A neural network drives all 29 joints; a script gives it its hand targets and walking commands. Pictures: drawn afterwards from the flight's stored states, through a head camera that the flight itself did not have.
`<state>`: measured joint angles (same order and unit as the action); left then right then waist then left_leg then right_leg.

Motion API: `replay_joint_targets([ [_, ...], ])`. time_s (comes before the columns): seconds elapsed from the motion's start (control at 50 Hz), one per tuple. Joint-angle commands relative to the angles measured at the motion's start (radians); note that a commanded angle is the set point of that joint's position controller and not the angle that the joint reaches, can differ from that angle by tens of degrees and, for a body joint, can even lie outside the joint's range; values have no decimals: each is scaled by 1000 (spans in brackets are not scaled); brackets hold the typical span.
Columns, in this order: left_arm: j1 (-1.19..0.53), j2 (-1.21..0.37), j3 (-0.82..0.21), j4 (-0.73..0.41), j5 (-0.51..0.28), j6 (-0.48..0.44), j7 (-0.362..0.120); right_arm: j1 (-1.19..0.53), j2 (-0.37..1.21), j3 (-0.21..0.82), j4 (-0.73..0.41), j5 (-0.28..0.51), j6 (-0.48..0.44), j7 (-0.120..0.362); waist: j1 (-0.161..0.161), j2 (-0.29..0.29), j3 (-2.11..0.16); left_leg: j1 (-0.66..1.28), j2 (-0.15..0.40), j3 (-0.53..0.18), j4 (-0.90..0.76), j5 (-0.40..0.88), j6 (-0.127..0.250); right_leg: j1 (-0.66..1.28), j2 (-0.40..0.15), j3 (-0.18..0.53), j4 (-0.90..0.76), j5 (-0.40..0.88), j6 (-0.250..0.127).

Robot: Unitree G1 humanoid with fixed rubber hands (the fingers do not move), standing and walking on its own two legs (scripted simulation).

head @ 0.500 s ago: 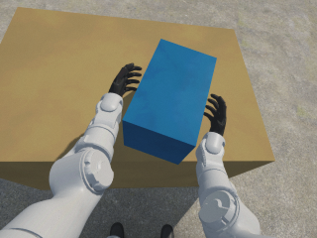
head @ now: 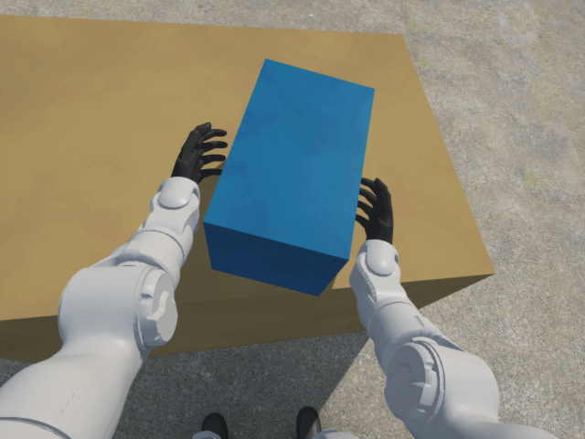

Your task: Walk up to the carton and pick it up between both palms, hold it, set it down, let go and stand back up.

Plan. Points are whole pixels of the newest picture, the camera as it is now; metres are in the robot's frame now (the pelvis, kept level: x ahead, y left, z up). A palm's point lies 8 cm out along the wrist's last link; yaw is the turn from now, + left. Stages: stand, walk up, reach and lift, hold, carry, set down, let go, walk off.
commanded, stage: set down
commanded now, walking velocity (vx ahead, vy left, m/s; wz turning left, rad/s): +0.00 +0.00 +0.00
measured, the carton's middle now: (292, 179) +0.49 -0.05 -0.04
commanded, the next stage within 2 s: none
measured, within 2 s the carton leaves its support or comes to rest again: neither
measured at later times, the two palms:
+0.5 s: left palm (125, 150) +0.48 +0.18 +0.06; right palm (392, 198) +0.40 -0.16 +0.05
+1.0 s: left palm (137, 116) +0.46 +0.15 +0.13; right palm (433, 177) +0.39 -0.18 +0.12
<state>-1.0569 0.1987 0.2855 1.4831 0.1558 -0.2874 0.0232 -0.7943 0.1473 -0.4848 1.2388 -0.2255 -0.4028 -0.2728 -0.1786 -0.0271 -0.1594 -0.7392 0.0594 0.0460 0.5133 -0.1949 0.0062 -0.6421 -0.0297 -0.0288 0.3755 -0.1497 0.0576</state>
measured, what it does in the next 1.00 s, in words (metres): stands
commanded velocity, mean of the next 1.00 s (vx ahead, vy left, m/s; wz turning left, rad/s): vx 0.00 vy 0.00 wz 0.00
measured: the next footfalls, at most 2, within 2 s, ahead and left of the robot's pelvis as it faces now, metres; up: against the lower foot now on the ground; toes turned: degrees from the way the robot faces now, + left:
none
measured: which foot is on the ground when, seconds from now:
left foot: down 0.00-1.00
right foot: down 0.00-1.00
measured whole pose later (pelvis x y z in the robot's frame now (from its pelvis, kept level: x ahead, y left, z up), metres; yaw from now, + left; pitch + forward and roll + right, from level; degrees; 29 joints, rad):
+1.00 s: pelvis -0.04 +0.00 +0.00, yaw +1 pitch +18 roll -2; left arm -1.27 0.38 -0.21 1.52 -0.34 -0.04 -0.01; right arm -1.05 -0.04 -0.19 1.14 0.18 0.07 -0.28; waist -0.22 -0.02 -0.19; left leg -0.70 0.04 0.04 0.57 -0.18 0.02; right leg -0.62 -0.04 -0.03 0.47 -0.15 0.06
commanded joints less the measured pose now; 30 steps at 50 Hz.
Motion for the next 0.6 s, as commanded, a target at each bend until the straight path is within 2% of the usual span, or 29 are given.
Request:
replay_joint_targets([
  [0.0, -543, 148, -116, -94, -130, -121, 13, -451, -112, 119, -191, 89, -58, 5, 20, 174, -935, 295, -76, 27, 111, 379, -75, 383, 49, -22, 173, 635, -11],
  [0.06, -559, 141, -163, -96, -154, -129, 18, -451, -176, 132, -155, 128, -69, 14, 9, 238, -1000, 445, -59, 9, 187, 576, -117, 225, 79, -51, 182, 639, -24],
  [0.08, -553, 143, -162, -76, -162, -132, 16, -440, -190, 153, -130, 146, -67, 19, 15, 232, -1006, 492, -57, 10, 213, 617, -118, 175, 85, -52, 178, 616, -29],
  [0.14, -568, 140, -199, -68, -189, -134, 14, -459, -218, 162, -86, 178, -84, 28, 16, 261, -1016, 475, -53, -1, 254, 685, -135, 135, 92, -54, 198, 621, -48],
  [0.16, -562, 136, -225, -69, -205, -133, 15, -465, -251, 159, -76, 190, -88, 32, -2, 261, -1023, 513, -46, -12, 258, 726, -145, 117, 100, -63, 203, 625, -44],
  [0.2, -571, 131, -269, -60, -238, -119, 7, -488, -282, 188, -55, 229, -93, 41, 2, 286, -996, 554, -40, -19, 273, 772, -153, 61, 105, -61, 186, 582, -55],
  [0.22, -561, 113, -296, -53, -249, -108, 4, -492, -294, 196, -18, 243, -88, 44, -10, 289, -961, 592, -30, -31, 273, 802, -162, 26, 114, -70, 176, 558, -58],
  [0.26, -567, 129, -311, -62, -268, -97, -2, -504, -329, 210, 3, 275, -80, 48, -14, 281, -921, 607, -30, -27, 262, 775, -159, 9, 118, -73, 152, 500, -61],
  [0.28, -586, 151, -303, -73, -279, -96, -3, -526, -338, 223, -24, 294, -67, 48, 9, 272, -913, 575, -42, -18, 248, 713, -148, 46, 110, -63, 148, 484, -64],
  [0.3, -592, 145, -335, -39, -299, -92, -5, -553, -340, 238, -16, 311, -49, 50, -11, 244, -875, 531, -44, -21, 229, 634, -135, 71, 106, -62, 154, 468, -59],
  [0.32, -614, 164, -337, -84, -326, -95, -6, -575, -349, 258, -90, 328, -34, 52, 1, 228, -929, 486, -59, -10, 216, 570, -122, 122, 97, -52, 169, 492, -50],
  [0.34, -643, 165, -376, -110, -359, -94, -3, -608, -369, 258, -117, 341, -16, 57, -21, 225, -966, 492, -53, -19, 198, 549, -125, 127, 98, -60, 176, 490, -42],
  [0.36, -641, 159, -389, -71, -365, -82, -5, -610, -373, 267, -86, 348, 11, 62, -25, 229, -898, 512, -49, -28, 192, 516, -124, 84, 97, -65, 170, 415, -44],
  [0.38, -646, 159, -410, -113, -383, -72, -6, -609, -383, 280, -117, 362, 29, 67, -25, 242, -927, 567, -43, -34, 192, 547, -130, 52, 101, -74, 159, 399, -45],
  [0.4, -646, 149, -426, -76, -390, -54, -9, -611, -387, 284, -73, 369, 49, 71, -31, 266, -870, 612, -28, -46, 197, 577, -140, -6, 104, -82, 150, 342, -53],
  [0.42, -664, 148, -432, -132, -403, -49, -8, -616, -402, 274, -103, 373, 50, 72, -21, 293, -900, 653, -20, -48, 207, 611, -153, -43, 106, -87, 138, 312, -64],
  [0.44, -663, 130, -457, -149, -404, -33, -4, -612, -415, 266, -83, 374, 58, 75, -30, 337, -897, 721, -2, -69, 206, 655, -174, -96, 116, -101, 129, 266, -74],
  [0.46, -670, 127, -464, -155, -409, -15, -2, -618, -429, 261, -67, 383, 75, 77, -29, 351, -860, 748, 10, -79, 195, 631, -178, -122, 116, -106, 109, 216, -85],
  [0.5, -684, 139, -477, -182, -426, 14, -4, -637, -444, 246, -66, 381, 103, 67, -58, 332, -852, 757, 9, -78, 187, 608, -173, -103, 114, -105, 94, 239, -81],
  [0.52, -669, 148, -458, -191, -423, 26, -6, -634, -440, 260, -91, 385, 115, 63, -35, 316, -867, 736, -5, -66, 185, 594, -158, -63, 110, -95, 89, 270, -82],
  [0.54, -679, 147, -470, -152, -425, 45, -11, -651, -432, 269, -65, 396, 146, 62, -44, 309, -814, 711, -6, -71, 168, 535, -149, -55, 105, -96, 90, 248, -81],
  [0.56, -660, 160, -462, -173, -428, 62, -18, -639, -429, 288, -106, 412, 170, 60, -35, 276, -798, 673, -19, -58, 148, 459, -128, 5, 97, -84, 81, 252, -74],
  [0.58, -680, 169, -479, -158, -450, 73, -21, -674, -425, 274, -129, 406, 190, 54, -54, 257, -793, 625, -27, -57, 136, 390, -118, 17, 91, -85, 90, 236, -65],
])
